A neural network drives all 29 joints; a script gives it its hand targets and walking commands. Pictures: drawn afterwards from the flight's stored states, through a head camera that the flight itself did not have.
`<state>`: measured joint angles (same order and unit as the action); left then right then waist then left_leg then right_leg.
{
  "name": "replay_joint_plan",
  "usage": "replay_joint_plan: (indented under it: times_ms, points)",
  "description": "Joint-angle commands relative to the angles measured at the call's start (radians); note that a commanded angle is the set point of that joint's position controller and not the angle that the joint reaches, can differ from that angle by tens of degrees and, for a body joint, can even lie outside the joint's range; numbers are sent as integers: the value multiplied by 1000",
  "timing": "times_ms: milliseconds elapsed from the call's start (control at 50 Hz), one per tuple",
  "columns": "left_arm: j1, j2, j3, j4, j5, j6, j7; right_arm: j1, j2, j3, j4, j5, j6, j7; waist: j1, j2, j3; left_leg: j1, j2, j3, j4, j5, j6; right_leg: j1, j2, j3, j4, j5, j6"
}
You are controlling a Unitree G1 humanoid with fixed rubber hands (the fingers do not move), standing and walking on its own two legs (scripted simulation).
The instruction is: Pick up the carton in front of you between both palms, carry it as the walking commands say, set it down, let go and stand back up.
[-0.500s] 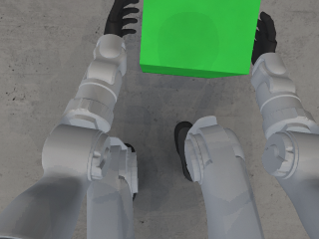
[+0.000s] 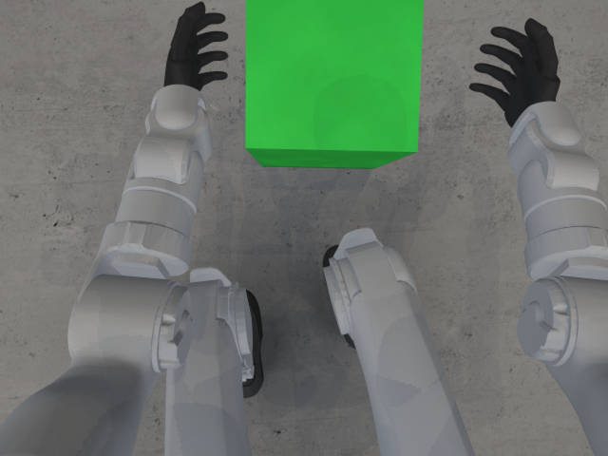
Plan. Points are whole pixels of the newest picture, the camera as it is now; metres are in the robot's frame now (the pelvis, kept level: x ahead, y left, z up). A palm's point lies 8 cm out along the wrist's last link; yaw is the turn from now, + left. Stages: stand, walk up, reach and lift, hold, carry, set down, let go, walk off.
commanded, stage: set down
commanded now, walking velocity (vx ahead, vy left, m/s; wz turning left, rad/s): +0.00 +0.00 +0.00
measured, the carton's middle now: (325, 94) +0.52 -0.13 -0.30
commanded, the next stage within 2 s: let go in 0.72 s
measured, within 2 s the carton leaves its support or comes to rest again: neither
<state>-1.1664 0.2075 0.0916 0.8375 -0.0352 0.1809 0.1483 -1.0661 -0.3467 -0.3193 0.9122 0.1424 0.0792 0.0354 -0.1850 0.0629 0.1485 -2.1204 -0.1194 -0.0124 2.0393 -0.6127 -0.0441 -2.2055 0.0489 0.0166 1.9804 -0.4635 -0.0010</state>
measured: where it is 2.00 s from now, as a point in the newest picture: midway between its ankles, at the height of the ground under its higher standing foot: (300, 337)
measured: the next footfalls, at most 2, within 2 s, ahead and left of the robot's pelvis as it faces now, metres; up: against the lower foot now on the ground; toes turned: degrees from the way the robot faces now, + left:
none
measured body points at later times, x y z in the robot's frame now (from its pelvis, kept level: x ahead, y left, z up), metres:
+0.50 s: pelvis +0.04 +0.00 +0.12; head +0.32 -0.04 +0.47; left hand +0.55 +0.05 +0.00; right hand +0.44 -0.33 +0.02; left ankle +0.10 +0.12 -0.39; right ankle +0.13 -0.11 -0.39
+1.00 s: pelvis +0.09 -0.01 +0.27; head +0.33 -0.05 +0.64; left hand +0.51 +0.08 +0.14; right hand +0.41 -0.32 +0.15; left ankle +0.10 +0.12 -0.39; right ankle +0.13 -0.11 -0.39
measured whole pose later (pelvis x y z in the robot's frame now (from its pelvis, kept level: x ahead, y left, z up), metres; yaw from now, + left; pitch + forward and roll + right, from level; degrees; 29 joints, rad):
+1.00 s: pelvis +0.09 -0.01 +0.27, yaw -2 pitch +37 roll +3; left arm -0.61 0.04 0.17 0.65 0.13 0.13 0.15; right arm -0.50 -0.26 -0.28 0.65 -0.02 0.06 0.15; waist -0.11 0.03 -0.09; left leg -1.23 -0.07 -0.05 0.98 -0.41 -0.02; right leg -1.31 0.06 0.06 0.99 -0.31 -0.02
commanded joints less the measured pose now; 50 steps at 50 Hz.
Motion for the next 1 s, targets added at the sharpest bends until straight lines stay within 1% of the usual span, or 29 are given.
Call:
replay_joint_plan:
  times_ms: [0, 40, 80, 140, 160, 180, 200, 220, 240, 280, 320, 400, 440, 460, 480, 500, 520, 560, 580, 600, 620, 800, 860, 880, 900, 920, 940, 960, 980]
  points:
    - [-260, 96, 103, -55, 49, -32, -5, -187, -66, 2, -194, -39, 1, -20, -17, -130, -1116, 204, -27, 113, -214, 19, 30, 944, -7, 29, -319, 156, 63]
    - [-234, 97, 110, -91, 83, -24, -2, -94, -70, -32, -155, -49, 18, -20, -52, -64, -1115, 265, -36, 108, -262, -54, 32, 881, 5, -6, -340, 124, 57]
    - [-142, 40, 87, -62, 93, -16, -18, -92, -66, -15, -168, -51, 23, -20, -15, -38, -1059, 246, -26, 113, -302, -18, 20, 876, -6, -11, -366, 175, 56]
    - [-134, 24, 32, -101, 80, -10, -25, -15, -94, -102, -356, -72, 15, -13, -92, 6, -1285, 457, -19, 85, -367, 86, 16, 976, 10, -70, -375, 381, 59]
    - [-107, -27, 46, -214, 47, -13, -26, -8, -98, -33, -328, -98, 28, -11, -40, -53, -1319, 449, -51, 117, -351, 144, 7, 1039, 10, -44, -382, 375, 57]
    - [-114, -3, 7, -145, 71, -2, -22, 36, -50, -85, -262, -81, 36, -3, -123, 6, -1214, 490, -31, 74, -381, 108, 18, 942, 18, -62, -396, 381, 52]
    - [-106, -4, 68, -113, 74, 11, -18, 47, -52, -26, -212, -57, 47, 8, -27, -1, -1118, 479, -32, 80, -422, 107, 12, 901, 19, -60, -432, 323, 60]
    - [-32, -41, 30, -146, 67, 9, -22, 65, -61, -84, -274, -71, 36, 12, -105, 7, -1187, 499, -19, 82, -441, 171, 7, 944, 17, -83, -437, 438, 53]
    - [-52, -30, 89, -165, 67, -3, -15, 51, -80, -39, -277, -97, 30, 7, -36, -74, -1171, 484, -36, 85, -424, 207, 3, 978, 9, -44, -472, 437, 51]
    - [-32, 5, 45, -151, 72, -11, -15, 56, -94, -102, -312, -118, 11, 9, -94, -46, -1188, 482, -22, 54, -470, 201, 5, 963, 17, -69, -446, 512, 52]
    - [-35, 20, 103, -185, 111, -20, -16, 37, -90, -102, -297, -89, 10, 18, -32, 73, -1171, 542, -15, 60, -499, 212, 7, 918, 9, -25, -493, 467, 38]
    - [-47, -11, 59, -216, 81, -14, -13, 71, -13, -15, -264, -32, 29, 51, -4, 23, -1194, 638, -9, 64, -596, 261, -2, 1004, 9, -66, -571, 488, 58]
    - [-48, 19, 63, -199, 81, -17, -17, 90, -95, -96, -256, -72, 23, 59, -65, 73, -1157, 646, -6, 58, -633, 172, 0, 991, 16, -65, -596, 433, 39]
    - [-7, -22, 63, -202, 87, -14, -17, 111, -88, -100, -219, -75, 38, 57, -24, 67, -1116, 632, -12, 76, -650, 153, -14, 1025, 13, -47, -618, 377, 49]
    - [-74, -66, 26, -245, 71, 2, -17, 69, -95, -84, -262, -67, 21, 64, -101, 41, -1189, 722, -11, 45, -668, 132, -6, 1008, 13, -73, -649, 374, 42]
    - [9, -66, 26, -181, 76, 16, -21, 101, -84, -71, -196, -52, 22, 66, -55, 107, -1133, 781, -6, 45, -699, 133, -15, 948, -2, -77, -665, 326, 25]
    - [46, -66, 31, -174, 77, 12, -17, 127, -73, -69, -264, -76, 14, 61, -80, 16, -1121, 792, 5, 32, -701, 148, -12, 1003, -1, -82, -697, 333, 40]
    - [95, -70, 43, -169, 85, 2, -17, 139, -50, -106, -216, -114, 20, 68, -38, 47, -1114, 804, -4, 39, -764, 175, -11, 1083, 6, -81, -723, 399, 32]
    - [-5, -45, 29, -158, 69, -5, -17, 125, -59, -103, -205, -83, 11, 71, -77, 24, -1149, 832, 4, 21, -781, 134, -2, 1102, 21, -79, -740, 384, 43]
    - [45, -39, 54, -169, 92, -1, -7, 131, -64, -90, -282, -83, 10, 81, -22, 67, -1152, 870, 0, 20, -793, 246, -8, 1086, -1, -81, -747, 423, 34]
    - [96, -44, 66, -180, 125, 4, -3, 183, -104, -152, -256, -125, 8, 82, -82, -3, -1180, 935, 13, 0, -830, 249, -4, 1114, 9, -80, -768, 455, 48]
    - [231, -78, 64, -180, 124, -32, -17, 326, -25, -24, -220, -111, -4, 109, -11, 24, -1095, 1044, 23, 28, -996, 359, -7, 1362, 4, -29, -949, 563, 35]
    - [438, -109, 89, -264, 161, -48, -1, 453, -47, 10, -346, -162, -19, 106, 23, -140, -1086, 1070, 4, 17, -1097, 420, 13, 1611, -2, -26, -1007, 660, 45]
    - [492, -165, 94, -244, 203, -48, 8, 517, -49, -35, -271, -188, -23, 106, 5, -56, -1019, 1071, 18, 12, -1119, 414, 1, 1602, 7, 15, -1041, 658, 33]
    - [561, -137, 109, -249, 200, -60, 4, 530, 23, 28, -353, -156, -28, 109, 48, -103, -967, 1047, 5, 34, -1132, 459, 6, 1634, 2, 21, -1067, 731, 43]
    - [585, -195, 43, -268, 175, -65, 2, 594, -49, 30, -366, -186, -46, 116, -12, -134, -994, 1106, 18, 11, -1170, 452, 12, 1683, 6, 10, -1075, 700, 25]
    - [594, -185, 40, -287, 154, -75, 5, 608, -11, 65, -419, -168, -52, 122, 36, -132, -975, 1110, 4, 11, -1180, 492, 9, 1733, -8, 11, -1097, 736, 27]
    - [582, -172, 19, -344, 166, -93, 14, 656, -24, 33, -426, -200, -63, 119, -44, -140, -963, 1086, 14, 8, -1220, 534, 8, 1754, -6, 16, -1084, 889, 19]
    - [648, -132, 46, -354, 165, -108, 16, 697, -49, 45, -444, -177, -70, 108, 9, -117, -988, 1100, 5, 14, -1229, 501, 10, 1861, -23, 64, -1094, 939, 10]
